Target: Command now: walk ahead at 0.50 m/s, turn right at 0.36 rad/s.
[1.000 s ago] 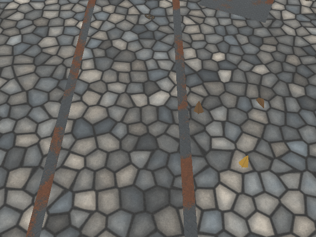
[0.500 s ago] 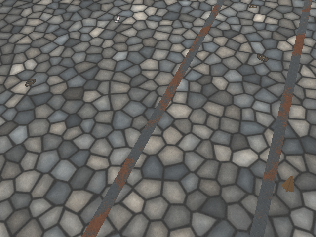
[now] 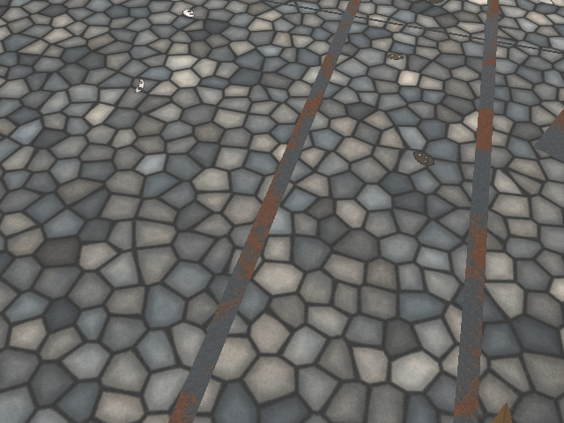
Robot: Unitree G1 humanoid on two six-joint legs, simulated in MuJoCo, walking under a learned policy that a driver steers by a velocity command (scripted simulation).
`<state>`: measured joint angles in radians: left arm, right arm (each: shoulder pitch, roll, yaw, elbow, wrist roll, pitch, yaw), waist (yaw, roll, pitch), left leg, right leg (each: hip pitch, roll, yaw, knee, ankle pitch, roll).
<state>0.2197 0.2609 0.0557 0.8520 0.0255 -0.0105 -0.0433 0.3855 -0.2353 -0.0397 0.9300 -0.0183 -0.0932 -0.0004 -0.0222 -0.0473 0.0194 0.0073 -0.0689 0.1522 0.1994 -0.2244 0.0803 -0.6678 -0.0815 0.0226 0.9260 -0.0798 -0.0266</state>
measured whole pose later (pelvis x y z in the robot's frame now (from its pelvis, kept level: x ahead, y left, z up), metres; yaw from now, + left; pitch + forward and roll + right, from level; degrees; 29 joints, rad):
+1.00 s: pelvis +0.54 -0.10 +0.00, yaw -34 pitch +1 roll +1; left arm 0.20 0.31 0.06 0.74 0.04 0.00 -0.05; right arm 0.35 -0.26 -0.04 0.82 -0.02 -0.09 0.00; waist -0.03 -0.06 0.02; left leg -0.12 -0.01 0.14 0.30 -0.21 0.04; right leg -0.61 -0.02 0.06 1.06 -0.22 -0.04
